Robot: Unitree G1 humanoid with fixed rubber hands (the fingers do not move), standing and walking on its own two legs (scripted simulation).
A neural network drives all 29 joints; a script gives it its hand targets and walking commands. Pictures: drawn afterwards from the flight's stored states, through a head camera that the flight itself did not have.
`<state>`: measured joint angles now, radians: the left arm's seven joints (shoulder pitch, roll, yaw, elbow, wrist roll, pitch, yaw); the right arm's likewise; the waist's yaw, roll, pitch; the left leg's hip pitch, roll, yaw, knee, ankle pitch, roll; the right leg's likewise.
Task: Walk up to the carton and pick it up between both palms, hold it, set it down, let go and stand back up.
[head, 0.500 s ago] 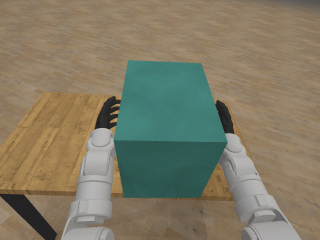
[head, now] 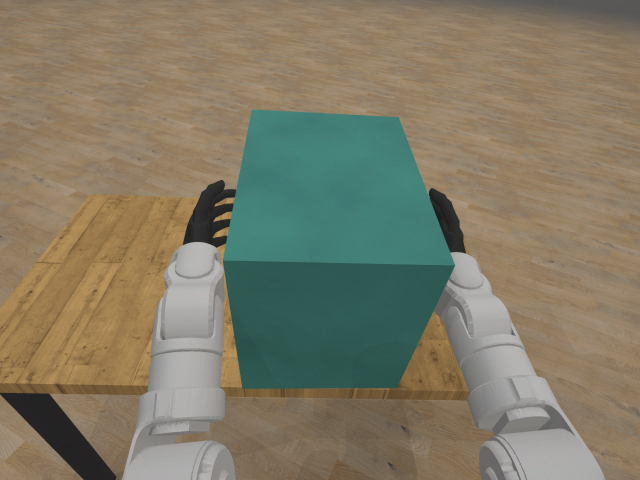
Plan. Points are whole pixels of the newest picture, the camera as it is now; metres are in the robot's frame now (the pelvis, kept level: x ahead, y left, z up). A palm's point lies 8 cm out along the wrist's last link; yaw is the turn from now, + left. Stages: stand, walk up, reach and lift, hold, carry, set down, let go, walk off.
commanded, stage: reach and lift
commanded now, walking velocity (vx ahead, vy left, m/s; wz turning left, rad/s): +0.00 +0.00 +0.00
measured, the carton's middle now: (323, 247) +0.41 +0.00 +0.12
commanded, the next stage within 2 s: hold in 0.62 s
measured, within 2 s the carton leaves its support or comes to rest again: neither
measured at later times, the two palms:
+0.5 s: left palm (199, 237) +0.37 +0.15 +0.17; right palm (444, 243) +0.37 -0.15 +0.17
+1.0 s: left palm (183, 228) +0.36 +0.16 +0.20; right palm (442, 229) +0.36 -0.14 +0.19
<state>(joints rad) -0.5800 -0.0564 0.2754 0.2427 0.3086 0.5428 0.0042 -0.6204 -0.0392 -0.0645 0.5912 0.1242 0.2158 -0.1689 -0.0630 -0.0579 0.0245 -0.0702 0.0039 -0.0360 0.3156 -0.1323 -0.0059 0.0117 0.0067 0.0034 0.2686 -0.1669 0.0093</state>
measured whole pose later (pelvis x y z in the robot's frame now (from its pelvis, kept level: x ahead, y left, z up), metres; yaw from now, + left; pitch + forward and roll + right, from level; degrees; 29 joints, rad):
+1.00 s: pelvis +0.00 +0.00 +0.00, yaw +1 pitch -9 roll -1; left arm -0.61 -0.04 0.29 0.13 0.34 0.70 -0.04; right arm -0.68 -0.05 -0.03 0.55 0.19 0.32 -0.20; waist -0.07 -0.06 0.02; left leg -0.03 0.00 -0.04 0.32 -0.14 -0.01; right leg 0.06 0.00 -0.01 0.26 -0.17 0.01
